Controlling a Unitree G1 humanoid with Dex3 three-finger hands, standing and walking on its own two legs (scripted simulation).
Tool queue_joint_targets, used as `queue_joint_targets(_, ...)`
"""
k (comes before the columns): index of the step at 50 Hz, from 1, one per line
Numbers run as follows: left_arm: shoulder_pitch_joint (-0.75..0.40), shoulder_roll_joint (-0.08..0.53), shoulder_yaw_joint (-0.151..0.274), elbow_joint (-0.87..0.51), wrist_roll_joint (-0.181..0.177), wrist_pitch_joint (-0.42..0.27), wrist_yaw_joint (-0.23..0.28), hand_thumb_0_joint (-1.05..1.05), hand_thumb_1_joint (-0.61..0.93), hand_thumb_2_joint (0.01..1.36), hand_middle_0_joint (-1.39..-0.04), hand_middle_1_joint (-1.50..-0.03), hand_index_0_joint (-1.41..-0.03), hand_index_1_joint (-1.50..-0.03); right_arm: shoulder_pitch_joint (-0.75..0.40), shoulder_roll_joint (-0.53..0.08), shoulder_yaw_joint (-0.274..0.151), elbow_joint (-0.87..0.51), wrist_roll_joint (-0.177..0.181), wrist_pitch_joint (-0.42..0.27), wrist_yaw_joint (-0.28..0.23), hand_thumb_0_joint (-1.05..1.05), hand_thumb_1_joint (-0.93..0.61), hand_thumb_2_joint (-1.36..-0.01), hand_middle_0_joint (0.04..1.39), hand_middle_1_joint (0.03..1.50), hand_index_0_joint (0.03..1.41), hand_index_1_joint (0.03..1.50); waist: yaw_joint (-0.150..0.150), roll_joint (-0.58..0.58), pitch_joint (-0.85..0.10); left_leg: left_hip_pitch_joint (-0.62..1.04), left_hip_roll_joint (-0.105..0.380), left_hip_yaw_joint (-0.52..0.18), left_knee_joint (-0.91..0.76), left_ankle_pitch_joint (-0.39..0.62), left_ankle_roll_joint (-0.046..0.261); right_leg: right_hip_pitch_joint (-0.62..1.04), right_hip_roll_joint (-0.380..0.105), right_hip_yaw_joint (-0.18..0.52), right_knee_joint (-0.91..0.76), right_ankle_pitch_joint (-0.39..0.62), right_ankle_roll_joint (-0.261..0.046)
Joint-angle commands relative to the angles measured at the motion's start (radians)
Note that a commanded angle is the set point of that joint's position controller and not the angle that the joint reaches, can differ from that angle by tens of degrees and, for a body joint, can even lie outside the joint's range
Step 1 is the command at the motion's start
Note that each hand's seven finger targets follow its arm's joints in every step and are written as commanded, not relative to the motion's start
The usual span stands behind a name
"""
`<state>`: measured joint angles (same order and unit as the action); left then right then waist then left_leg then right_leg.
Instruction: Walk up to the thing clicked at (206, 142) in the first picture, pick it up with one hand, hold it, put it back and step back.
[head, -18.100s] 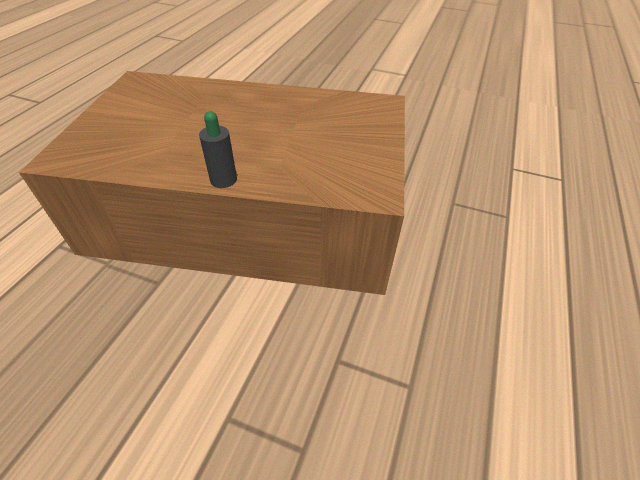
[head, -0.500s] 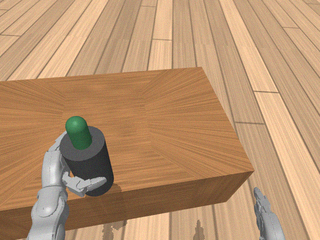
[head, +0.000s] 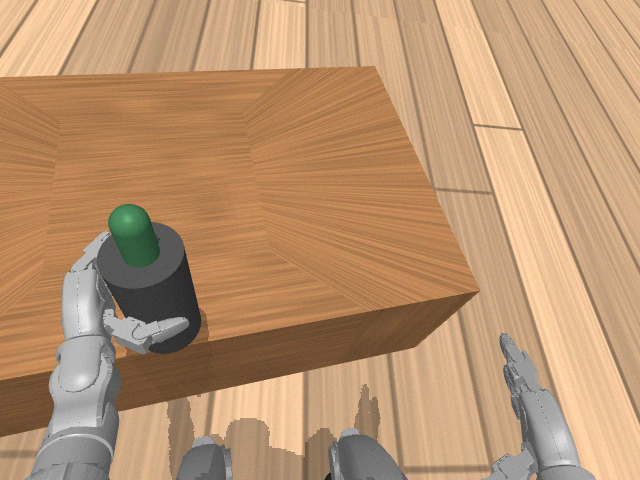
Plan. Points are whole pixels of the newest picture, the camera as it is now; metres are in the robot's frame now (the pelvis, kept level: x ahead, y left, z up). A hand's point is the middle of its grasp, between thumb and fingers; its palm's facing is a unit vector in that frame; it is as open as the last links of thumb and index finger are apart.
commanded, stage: crouch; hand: left
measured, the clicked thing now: (151, 279) +0.38 +0.16 +0.01
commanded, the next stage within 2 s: lower in 0.56 s
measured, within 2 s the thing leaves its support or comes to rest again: neither
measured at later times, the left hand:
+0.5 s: hand (153, 284) +0.41 +0.18 -0.08, palm faces +0.12 -0.99 -0.04, open 11.8 cm
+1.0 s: hand (161, 283) +0.44 +0.18 -0.13, palm faces +0.14 -0.99 -0.05, open 11.8 cm
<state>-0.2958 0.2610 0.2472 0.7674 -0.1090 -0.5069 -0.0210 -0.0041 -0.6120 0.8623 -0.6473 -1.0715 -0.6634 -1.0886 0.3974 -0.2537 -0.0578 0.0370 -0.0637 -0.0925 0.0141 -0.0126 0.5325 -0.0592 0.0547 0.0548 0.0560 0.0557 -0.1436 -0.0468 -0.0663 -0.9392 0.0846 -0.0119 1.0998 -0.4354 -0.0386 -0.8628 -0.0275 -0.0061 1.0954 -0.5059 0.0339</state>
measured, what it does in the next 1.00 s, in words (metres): lowers itself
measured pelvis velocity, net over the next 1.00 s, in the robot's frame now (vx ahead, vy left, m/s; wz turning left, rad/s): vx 0.00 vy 0.00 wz -0.02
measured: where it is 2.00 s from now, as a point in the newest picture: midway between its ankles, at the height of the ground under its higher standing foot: outside the picture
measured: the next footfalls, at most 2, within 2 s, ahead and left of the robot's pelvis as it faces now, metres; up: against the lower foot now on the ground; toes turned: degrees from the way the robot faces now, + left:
none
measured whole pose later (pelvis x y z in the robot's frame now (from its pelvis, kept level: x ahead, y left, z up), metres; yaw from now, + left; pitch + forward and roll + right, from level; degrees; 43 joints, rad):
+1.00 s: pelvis +0.00 +0.00 -0.08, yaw -1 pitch +28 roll -3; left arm -0.47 0.37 0.38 0.97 -0.04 -0.62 0.03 -0.01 -0.61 0.85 -0.66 -1.06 -0.68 -1.07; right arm 0.42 -0.28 -0.08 -0.20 -0.08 0.01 0.08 -0.01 0.51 -0.06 0.06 0.06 0.06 0.06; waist -0.26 -0.03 -0.16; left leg -1.38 0.09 -0.06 1.45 -0.56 -0.04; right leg -1.29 -0.01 -0.02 1.43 -0.63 0.04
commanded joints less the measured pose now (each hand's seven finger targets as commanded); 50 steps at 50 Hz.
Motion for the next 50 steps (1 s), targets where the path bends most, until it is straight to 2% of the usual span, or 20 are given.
queue_joint_targets(1, -0.48, 0.198, 0.089, -0.285, -0.046, -0.194, 0.004, 0.0, -0.051, 1.276, -1.286, -1.416, -1.295, -1.434, 0.02, -0.146, -0.098, -0.182, -0.007, -0.027, -0.006, 0.0, 0.544, -0.056, 0.049, 0.051, 0.049, 0.051, 0.016, 0.19, -0.513, 0.334, -0.051, -0.014, -0.074, 0.233, 0.029, 0.054, 0.038, -0.027, -0.09, 0.294, -0.044)
queue_joint_targets(7, -0.555, 0.259, 0.111, -0.297, -0.019, -0.226, 0.01, 0.0, -0.029, 1.283, -1.289, -1.421, -1.298, -1.437, 0.029, -0.178, -0.13, -0.256, -0.011, -0.003, 0.007, 0.0, 0.539, -0.057, 0.049, 0.051, 0.049, 0.051, -0.009, 0.225, -0.605, 0.306, -0.047, -0.02, -0.005, 0.255, 0.03, 0.006, 0.044, -0.024, -0.029, 0.313, -0.043)
queue_joint_targets(9, -0.511, 0.194, 0.088, -0.194, -0.022, -0.216, 0.005, 0.0, -0.027, 1.282, -1.298, -1.424, -1.307, -1.44, 0.048, -0.162, -0.117, -0.238, -0.013, 0.008, 0.014, 0.0, 0.537, -0.056, 0.049, 0.05, 0.049, 0.05, -0.013, 0.21, -0.574, 0.271, -0.046, -0.027, 0.006, 0.262, 0.028, -0.029, 0.048, -0.036, -0.012, 0.308, -0.046)
queue_joint_targets(11, -0.521, 0.224, 0.099, -0.183, -0.018, -0.219, 0.001, 0.0, -0.026, 1.269, -1.297, -1.411, -1.304, -1.429, 0.026, -0.179, -0.131, -0.268, -0.01, 0.014, 0.015, 0.0, 0.535, -0.057, 0.049, 0.05, 0.049, 0.05, -0.015, 0.212, -0.592, 0.255, -0.048, -0.024, 0.019, 0.233, 0.031, -0.035, 0.046, -0.029, -0.006, 0.288, -0.043)
queue_joint_targets(13, -0.575, 0.265, 0.117, -0.273, -0.013, -0.229, 0.002, 0.0, -0.009, 1.273, -1.303, -1.413, -1.309, -1.431, 0.054, -0.176, -0.124, -0.278, -0.013, 0.019, 0.02, 0.0, 0.534, -0.057, 0.05, 0.051, 0.049, 0.051, -0.018, 0.247, -0.66, 0.265, -0.047, -0.025, 0.046, 0.286, 0.031, -0.033, 0.046, -0.025, 0.018, 0.333, -0.044)
queue_joint_targets(18, -0.552, 0.237, 0.1, -0.233, -0.024, -0.222, 0.001, 0.0, -0.045, 1.257, -1.279, -1.391, -1.283, -1.411, 0.045, -0.181, -0.127, -0.346, -0.004, 0.028, 0.02, 0.0, 0.526, -0.06, 0.05, 0.051, 0.05, 0.051, -0.04, 0.202, -0.667, 0.198, -0.05, -0.023, 0.091, 0.297, 0.045, -0.016, 0.042, -0.005, 0.034, 0.384, -0.031)
queue_joint_targets(25, -0.575, 0.285, 0.131, -0.326, -0.014, -0.232, 0.032, 0.0, -0.05, 1.231, -1.242, -1.365, -1.25, -1.38, 0.089, -0.18, -0.14, -0.355, -0.003, 0.047, 0.02, 0.0, 0.525, -0.06, 0.05, 0.051, 0.05, 0.051, -0.047, 0.266, -0.684, 0.201, -0.049, -0.027, 0.106, 0.276, 0.037, -0.063, 0.044, -0.009, 0.071, 0.341, -0.04)
queue_joint_targets(27, -0.531, 0.237, 0.11, -0.25, -0.015, -0.221, 0.033, 0.0, -0.077, 1.212, -1.225, -1.35, -1.234, -1.365, 0.058, -0.193, -0.155, -0.39, 0.001, 0.048, 0.016, 0.0, 0.524, -0.06, 0.05, 0.051, 0.05, 0.051, -0.057, 0.24, -0.636, 0.179, -0.048, -0.029, 0.096, 0.215, 0.034, -0.092, 0.048, -0.015, 0.071, 0.279, -0.043)
queue_joint_targets(28, -0.583, 0.276, 0.125, -0.333, -0.014, -0.232, 0.04, 0.0, -0.055, 1.218, -1.221, -1.349, -1.231, -1.363, 0.065, -0.195, -0.16, -0.381, -0.001, 0.05, 0.016, 0.0, 0.528, -0.059, 0.05, 0.051, 0.05, 0.05, -0.054, 0.28, -0.649, 0.189, -0.048, -0.03, 0.096, 0.209, 0.03, -0.099, 0.046, -0.009, 0.074, 0.27, -0.044)
queue_joint_targets(30, -0.554, 0.25, 0.104, -0.285, -0.001, -0.225, 0.043, 0.0, -0.077, 1.205, -1.216, -1.341, -1.227, -1.354, 0.078, -0.171, -0.131, -0.375, -0.003, 0.058, 0.018, 0.0, 0.526, -0.059, 0.05, 0.051, 0.05, 0.051, -0.057, 0.275, -0.634, 0.186, -0.045, -0.035, 0.099, 0.224, 0.029, -0.118, 0.047, -0.021, 0.085, 0.275, -0.046)
queue_joint_targets(32, -0.584, 0.277, 0.119, -0.311, 0.001, -0.228, 0.044, 0.0, -0.06, 1.207, -1.229, -1.348, -1.239, -1.361, 0.077, -0.192, -0.158, -0.386, -0.001, 0.058, 0.015, 0.0, 0.526, -0.058, 0.05, 0.051, 0.05, 0.051, -0.066, 0.294, -0.644, 0.2, -0.045, -0.036, 0.102, 0.221, 0.027, -0.137, 0.048, -0.023, 0.095, 0.269, -0.048)
queue_joint_targets(34, -0.546, 0.237, 0.1, -0.253, 0.002, -0.217, 0.04, 0.0, -0.061, 1.209, -1.244, -1.369, -1.252, -1.383, 0.08, -0.191, -0.152, -0.391, -0.004, 0.06, 0.017, 0.0, 0.522, -0.061, 0.049, 0.051, 0.049, 0.051, -0.076, 0.294, -0.649, 0.217, -0.04, -0.044, 0.109, 0.268, 0.025, -0.159, 0.051, -0.035, 0.107, 0.289, -0.051)
queue_joint_targets(36, -0.586, 0.271, 0.123, -0.244, 0.011, -0.225, 0.045, 0.0, -0.07, 1.216, -1.25, -1.381, -1.258, -1.395, 0.071, -0.181, -0.142, -0.366, -0.005, 0.061, 0.021, 0.0, 0.523, -0.06, 0.049, 0.051, 0.049, 0.051, -0.066, 0.302, -0.61, 0.189, -0.041, -0.048, 0.111, 0.239, 0.023, -0.193, 0.054, -0.04, 0.119, 0.255, -0.054)
queue_joint_targets(38, -0.611, 0.272, 0.129, -0.202, 0.018, -0.235, 0.047, 0.0, -0.046, 1.244, -1.276, -1.41, -1.284, -1.424, 0.055, -0.185, -0.147, -0.385, -0.007, 0.059, 0.023, 0.0, 0.526, -0.059, 0.049, 0.051, 0.049, 0.051, -0.083, 0.29, -0.607, 0.154, -0.04, -0.051, 0.126, 0.222, 0.027, -0.21, 0.053, -0.041, 0.127, 0.246, -0.053)
queue_joint_targets(39, -0.608, 0.316, 0.159, -0.203, 0.027, -0.241, 0.05, 0.0, -0.068, 1.239, -1.277, -1.412, -1.286, -1.426, 0.081, -0.183, -0.146, -0.363, -0.012, 0.061, 0.026, 0.0, 0.523, -0.059, 0.049, 0.051, 0.049, 0.051, -0.076, 0.289, -0.624, 0.131, -0.044, -0.042, 0.14, 0.209, 0.034, -0.192, 0.05, -0.028, 0.126, 0.251, -0.05)
queue_joint_targets(41, -0.596, 0.263, 0.137, -0.132, 0.023, -0.241, 0.044, 0.0, -0.077, 1.234, -1.253, -1.404, -1.266, -1.415, 0.08, -0.181, -0.146, -0.389, -0.012, 0.057, 0.028, 0.0, 0.531, -0.057, 0.049, 0.051, 0.049, 0.051, -0.098, 0.241, -0.616, 0.085, -0.044, -0.04, 0.16, 0.203, 0.043, -0.183, 0.051, -0.02, 0.122, 0.265, -0.042)
queue_joint_targets(42, -0.612, 0.308, 0.163, -0.161, 0.029, -0.25, 0.049, 0.0, -0.058, 1.231, -1.254, -1.396, -1.266, -1.407, 0.087, -0.183, -0.151, -0.362, -0.016, 0.058, 0.032, 0.0, 0.531, -0.057, 0.049, 0.051, 0.049, 0.051, -0.087, 0.263, -0.643, 0.069, -0.048, -0.034, 0.176, 0.203, 0.045, -0.177, 0.046, -0.008, 0.131, 0.271, -0.041)
queue_joint_targets(44, -0.597, 0.284, 0.148, -0.122, 0.029, -0.253, 0.047, 0.0, -0.055, 1.226, -1.246, -1.389, -1.258, -1.4, 0.044, -0.192, -0.153, -0.427, -0.011, 0.052, 0.033, 0.0, 0.53, -0.057, 0.049, 0.051, 0.049, 0.051, -0.093, 0.235, -0.647, 0.057, -0.047, -0.042, 0.182, 0.17, 0.046, -0.196, 0.05, -0.009, 0.134, 0.232, -0.041)
queue_joint_targets(49, -0.6, 0.347, 0.181, -0.152, 0.032, -0.27, 0.044, 0.0, 0.012, 1.247, -1.258, -1.395, -1.267, -1.408, 0.058, -0.202, -0.151, -0.434, -0.01, 0.05, 0.04, 0.0, 0.522, -0.06, 0.049, 0.051, 0.049, 0.051, -0.086, 0.299, -0.728, 0.074, -0.046, -0.052, 0.214, 0.228, 0.039, -0.21, 0.051, -0.015, 0.183, 0.269, -0.048)
queue_joint_targets(50, -0.596, 0.313, 0.158, -0.14, 0.028, -0.27, 0.039, 0.0, -0.001, 1.252, -1.247, -1.395, -1.257, -1.408, 0.045, -0.199, -0.15, -0.47, -0.008, 0.049, 0.041, 0.0, 0.519, -0.061, 0.049, 0.051, 0.049, 0.051, -0.1, 0.291, -0.727, 0.066, -0.045, -0.054, 0.217, 0.216, 0.038, -0.219, 0.053, -0.016, 0.184, 0.258, -0.048)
